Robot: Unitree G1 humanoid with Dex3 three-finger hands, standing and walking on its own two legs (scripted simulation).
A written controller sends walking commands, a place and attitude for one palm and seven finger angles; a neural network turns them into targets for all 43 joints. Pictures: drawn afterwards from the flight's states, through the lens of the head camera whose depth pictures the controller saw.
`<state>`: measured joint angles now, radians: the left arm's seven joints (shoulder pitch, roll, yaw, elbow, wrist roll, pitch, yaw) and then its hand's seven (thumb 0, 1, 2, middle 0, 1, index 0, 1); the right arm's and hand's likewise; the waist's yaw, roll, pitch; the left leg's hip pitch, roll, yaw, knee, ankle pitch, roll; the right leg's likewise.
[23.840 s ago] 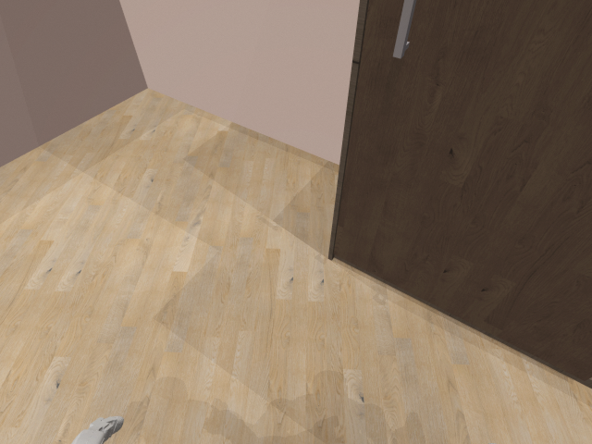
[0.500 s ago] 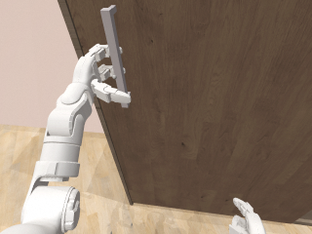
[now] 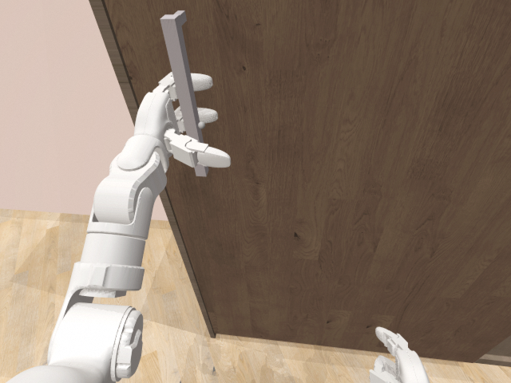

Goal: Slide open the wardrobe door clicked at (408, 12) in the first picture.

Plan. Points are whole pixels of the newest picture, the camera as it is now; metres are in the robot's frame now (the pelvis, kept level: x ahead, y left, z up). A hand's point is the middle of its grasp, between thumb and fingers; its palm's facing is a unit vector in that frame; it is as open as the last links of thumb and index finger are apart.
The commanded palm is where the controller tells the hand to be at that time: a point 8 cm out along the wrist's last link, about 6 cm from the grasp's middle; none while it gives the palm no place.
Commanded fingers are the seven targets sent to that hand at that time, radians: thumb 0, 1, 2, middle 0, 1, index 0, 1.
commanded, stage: slide the fingers in behind the handle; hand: left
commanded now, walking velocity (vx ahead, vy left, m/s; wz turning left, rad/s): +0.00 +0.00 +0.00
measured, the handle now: (192, 103) +0.45 +0.12 +0.25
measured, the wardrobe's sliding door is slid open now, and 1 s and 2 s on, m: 0.00 0.00 0.00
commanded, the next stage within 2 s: grip the handle and tug to test in 0.40 s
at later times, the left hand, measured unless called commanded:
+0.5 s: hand (201, 127) +0.39 +0.09 +0.25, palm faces -0.04 -1.00 -0.03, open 14.3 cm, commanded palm +0.36 +0.14 +0.25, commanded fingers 0.00 -0.45 0.32 -0.31 -1.21 -0.31 -1.21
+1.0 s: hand (198, 127) +0.39 +0.10 +0.25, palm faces -0.05 -1.00 -0.04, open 9.1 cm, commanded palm +0.37 +0.15 +0.25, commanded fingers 0.00 0.71 0.82 -0.43 -1.37 -0.43 -1.37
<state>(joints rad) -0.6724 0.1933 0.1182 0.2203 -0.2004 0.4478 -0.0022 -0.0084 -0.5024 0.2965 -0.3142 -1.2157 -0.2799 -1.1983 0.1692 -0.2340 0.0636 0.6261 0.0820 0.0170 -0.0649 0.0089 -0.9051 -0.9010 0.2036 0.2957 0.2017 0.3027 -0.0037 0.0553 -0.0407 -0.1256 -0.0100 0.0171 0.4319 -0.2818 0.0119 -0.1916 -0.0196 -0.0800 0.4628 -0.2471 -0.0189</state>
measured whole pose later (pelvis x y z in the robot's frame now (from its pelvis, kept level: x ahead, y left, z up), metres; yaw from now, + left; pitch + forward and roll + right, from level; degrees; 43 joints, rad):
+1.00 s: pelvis +0.01 +0.00 +0.00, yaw +0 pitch -1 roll +0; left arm -0.59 0.19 0.12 0.08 -0.20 0.48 0.00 0.00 0.27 0.63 -0.38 -1.31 -0.29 -1.25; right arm 0.15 -0.24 0.06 0.61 0.08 0.04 -0.06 0.01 -0.91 -0.90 0.20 0.30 0.20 0.30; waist 0.00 0.07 -0.05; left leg -0.11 -0.01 0.01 0.43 -0.30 0.01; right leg -0.18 -0.02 -0.08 0.46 -0.26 -0.02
